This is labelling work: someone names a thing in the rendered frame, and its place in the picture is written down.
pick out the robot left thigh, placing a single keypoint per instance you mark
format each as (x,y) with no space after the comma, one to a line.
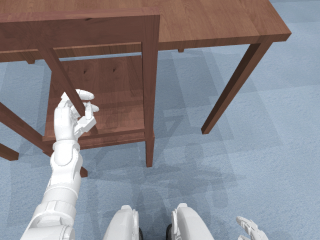
(123,225)

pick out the right robot hand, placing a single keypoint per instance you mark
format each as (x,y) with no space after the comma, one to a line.
(251,229)

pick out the chair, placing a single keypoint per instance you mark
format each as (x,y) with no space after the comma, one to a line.
(124,87)

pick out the robot thigh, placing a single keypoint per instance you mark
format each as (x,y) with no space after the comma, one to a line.
(123,225)
(189,225)

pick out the robot right thigh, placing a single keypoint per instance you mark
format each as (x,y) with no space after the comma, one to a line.
(189,225)

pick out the left robot hand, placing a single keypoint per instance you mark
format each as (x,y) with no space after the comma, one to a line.
(65,117)

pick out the left robot forearm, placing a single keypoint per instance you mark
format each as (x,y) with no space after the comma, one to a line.
(59,200)

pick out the table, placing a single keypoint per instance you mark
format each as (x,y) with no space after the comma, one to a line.
(184,24)

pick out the left robot upper arm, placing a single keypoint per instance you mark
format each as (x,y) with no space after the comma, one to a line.
(56,232)

